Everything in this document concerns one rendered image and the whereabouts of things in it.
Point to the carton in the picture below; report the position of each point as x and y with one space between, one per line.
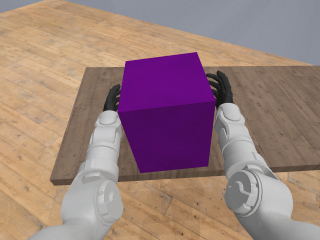
166 108

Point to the left robot upper arm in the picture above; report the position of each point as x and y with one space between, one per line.
88 212

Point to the table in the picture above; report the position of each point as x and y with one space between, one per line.
280 105

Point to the robot left forearm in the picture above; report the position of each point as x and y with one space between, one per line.
101 161

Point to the left robot hand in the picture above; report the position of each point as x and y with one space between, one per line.
112 99

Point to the right robot hand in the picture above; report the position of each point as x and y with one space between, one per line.
223 93

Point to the right robot upper arm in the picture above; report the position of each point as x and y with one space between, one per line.
263 206

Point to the robot right forearm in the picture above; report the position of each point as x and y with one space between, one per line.
237 147

